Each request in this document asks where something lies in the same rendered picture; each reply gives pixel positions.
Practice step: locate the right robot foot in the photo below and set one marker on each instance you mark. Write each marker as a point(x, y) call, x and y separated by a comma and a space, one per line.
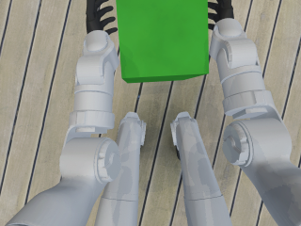
point(178, 153)

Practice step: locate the right robot forearm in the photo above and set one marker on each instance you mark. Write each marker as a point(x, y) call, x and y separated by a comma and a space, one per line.
point(239, 68)

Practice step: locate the robot left hand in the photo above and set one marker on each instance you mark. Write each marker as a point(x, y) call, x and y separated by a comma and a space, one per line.
point(93, 19)

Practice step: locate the right robot shin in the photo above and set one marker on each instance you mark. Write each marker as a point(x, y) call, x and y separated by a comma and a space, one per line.
point(185, 114)

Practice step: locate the robot right upper arm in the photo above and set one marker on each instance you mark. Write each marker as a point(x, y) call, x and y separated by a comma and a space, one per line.
point(262, 149)

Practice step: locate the robot right hand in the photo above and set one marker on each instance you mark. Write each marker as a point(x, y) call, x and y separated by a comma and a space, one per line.
point(224, 10)

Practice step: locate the robot left upper arm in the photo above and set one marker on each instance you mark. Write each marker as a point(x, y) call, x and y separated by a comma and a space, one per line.
point(87, 164)

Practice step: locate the left robot forearm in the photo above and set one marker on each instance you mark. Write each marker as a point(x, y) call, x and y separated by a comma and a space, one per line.
point(93, 88)

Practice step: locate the carton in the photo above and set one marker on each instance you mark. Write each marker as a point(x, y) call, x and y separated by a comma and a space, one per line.
point(163, 40)

